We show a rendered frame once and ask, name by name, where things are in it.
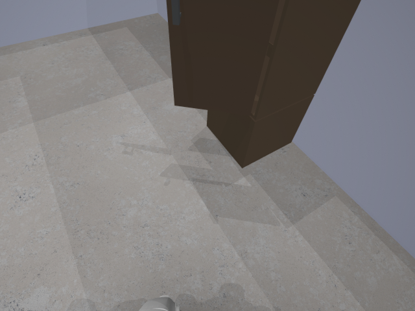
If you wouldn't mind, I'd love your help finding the cupboard door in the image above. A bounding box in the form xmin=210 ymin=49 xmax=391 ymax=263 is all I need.
xmin=166 ymin=0 xmax=279 ymax=116

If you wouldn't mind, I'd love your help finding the left robot thigh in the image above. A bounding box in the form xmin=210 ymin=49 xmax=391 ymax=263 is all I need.
xmin=139 ymin=297 xmax=180 ymax=311

